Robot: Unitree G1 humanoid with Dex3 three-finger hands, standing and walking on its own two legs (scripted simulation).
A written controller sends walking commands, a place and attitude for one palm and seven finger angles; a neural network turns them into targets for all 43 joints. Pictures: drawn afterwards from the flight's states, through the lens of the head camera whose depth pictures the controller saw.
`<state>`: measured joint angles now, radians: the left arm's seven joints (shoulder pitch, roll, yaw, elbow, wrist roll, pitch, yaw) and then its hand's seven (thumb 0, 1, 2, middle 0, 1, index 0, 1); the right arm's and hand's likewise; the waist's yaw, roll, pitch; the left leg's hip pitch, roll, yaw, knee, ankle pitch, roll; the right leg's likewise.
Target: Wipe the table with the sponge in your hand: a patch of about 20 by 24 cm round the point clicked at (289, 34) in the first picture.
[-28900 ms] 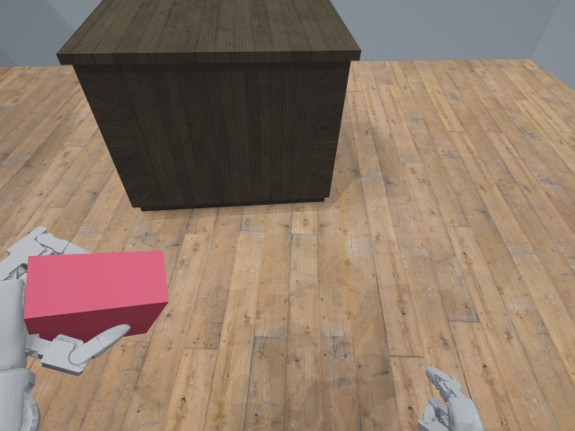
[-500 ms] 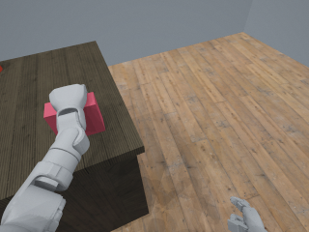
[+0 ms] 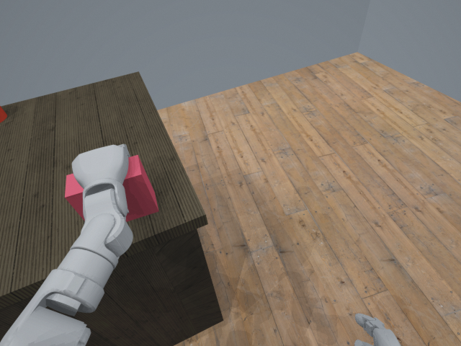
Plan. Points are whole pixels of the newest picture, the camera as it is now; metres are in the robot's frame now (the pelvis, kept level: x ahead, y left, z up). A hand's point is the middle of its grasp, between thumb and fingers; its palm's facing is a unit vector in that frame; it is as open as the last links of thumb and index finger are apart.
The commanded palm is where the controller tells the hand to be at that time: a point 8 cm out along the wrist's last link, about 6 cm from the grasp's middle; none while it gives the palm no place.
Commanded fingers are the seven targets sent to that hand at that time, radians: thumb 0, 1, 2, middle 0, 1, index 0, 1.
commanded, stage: wipe back along the third lane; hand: left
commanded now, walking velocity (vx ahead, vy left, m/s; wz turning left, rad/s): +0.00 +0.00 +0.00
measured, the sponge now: (119, 200) +0.36 +0.25 +0.07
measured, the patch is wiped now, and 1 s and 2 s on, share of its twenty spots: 1.00 1.00 1.00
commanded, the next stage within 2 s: slide back across to the middle lane in 0.08 s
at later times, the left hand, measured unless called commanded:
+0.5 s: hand (109, 195) +0.34 +0.25 +0.11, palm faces +0.03 -0.06 -1.00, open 10.0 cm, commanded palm +0.29 +0.27 +0.16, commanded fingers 0.00 0.10 1.30 -1.20 -1.60 -1.20 -1.60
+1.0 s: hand (73, 214) +0.30 +0.30 +0.11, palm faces -0.01 -0.02 -1.00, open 10.0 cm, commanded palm +0.28 +0.30 +0.16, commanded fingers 0.00 0.10 1.30 -1.20 -1.60 -1.20 -1.60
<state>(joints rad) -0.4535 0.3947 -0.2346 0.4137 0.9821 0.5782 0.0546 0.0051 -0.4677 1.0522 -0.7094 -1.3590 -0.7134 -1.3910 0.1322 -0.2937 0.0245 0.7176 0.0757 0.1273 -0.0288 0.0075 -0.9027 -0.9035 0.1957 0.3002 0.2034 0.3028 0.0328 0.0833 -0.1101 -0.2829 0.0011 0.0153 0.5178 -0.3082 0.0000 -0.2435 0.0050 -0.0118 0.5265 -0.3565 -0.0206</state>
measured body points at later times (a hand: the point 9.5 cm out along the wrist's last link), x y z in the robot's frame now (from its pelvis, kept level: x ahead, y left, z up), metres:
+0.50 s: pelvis +0.00 -0.01 +0.00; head -0.01 -0.05 +0.45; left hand +0.33 +0.25 +0.16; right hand +0.23 -0.23 -0.09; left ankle -0.03 +0.12 -0.73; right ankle -0.06 -0.11 -0.73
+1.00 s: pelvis -0.01 -0.01 +0.01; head -0.02 -0.05 +0.45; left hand +0.30 +0.29 +0.16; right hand +0.20 -0.25 -0.10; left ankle -0.03 +0.12 -0.73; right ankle -0.06 -0.11 -0.73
